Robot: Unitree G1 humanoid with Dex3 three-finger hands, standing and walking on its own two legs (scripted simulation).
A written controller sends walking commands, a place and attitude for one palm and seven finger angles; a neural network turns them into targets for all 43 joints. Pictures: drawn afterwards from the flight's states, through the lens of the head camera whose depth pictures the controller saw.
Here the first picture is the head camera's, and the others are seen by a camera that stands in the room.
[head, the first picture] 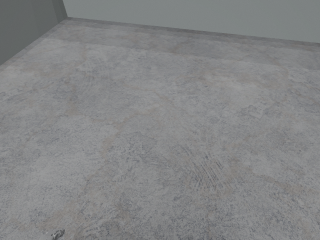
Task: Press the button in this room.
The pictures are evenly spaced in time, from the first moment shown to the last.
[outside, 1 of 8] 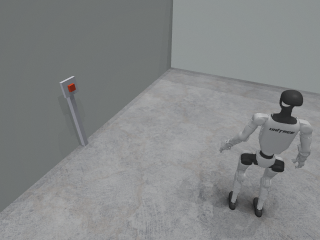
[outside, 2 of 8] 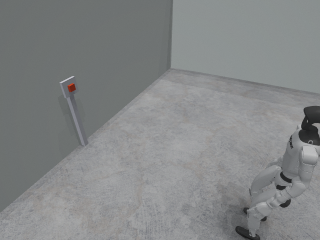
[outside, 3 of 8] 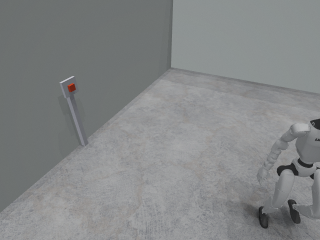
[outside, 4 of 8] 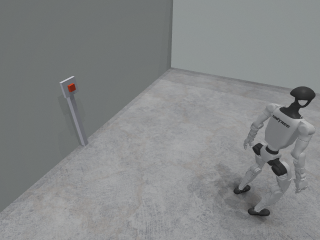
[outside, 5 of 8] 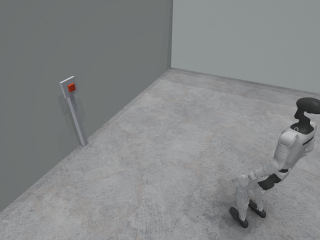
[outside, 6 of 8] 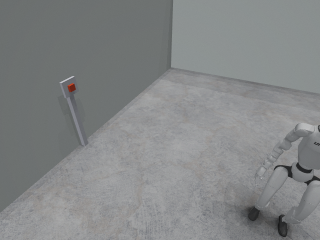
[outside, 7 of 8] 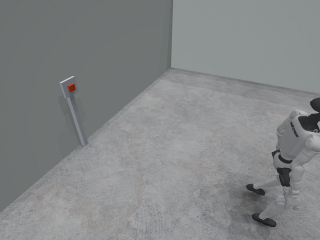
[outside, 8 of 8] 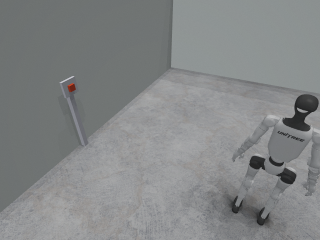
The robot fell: no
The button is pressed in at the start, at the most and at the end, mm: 0 0 0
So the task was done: no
